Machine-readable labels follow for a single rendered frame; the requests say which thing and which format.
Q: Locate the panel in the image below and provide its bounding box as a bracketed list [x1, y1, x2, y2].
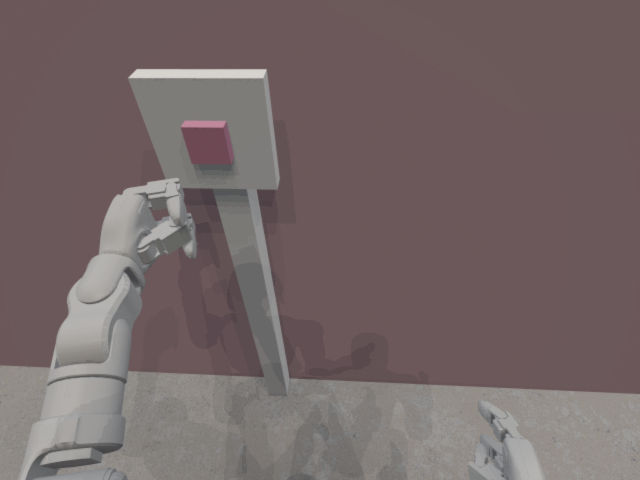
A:
[128, 69, 290, 397]

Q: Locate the right robot hand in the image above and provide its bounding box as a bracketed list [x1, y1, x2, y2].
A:
[469, 400, 546, 480]

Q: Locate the button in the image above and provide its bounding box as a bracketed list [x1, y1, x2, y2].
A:
[181, 121, 234, 165]

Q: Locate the left robot hand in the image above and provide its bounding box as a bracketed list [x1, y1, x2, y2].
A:
[99, 178, 197, 275]

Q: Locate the robot left forearm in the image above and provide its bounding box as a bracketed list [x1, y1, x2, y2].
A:
[18, 254, 146, 480]

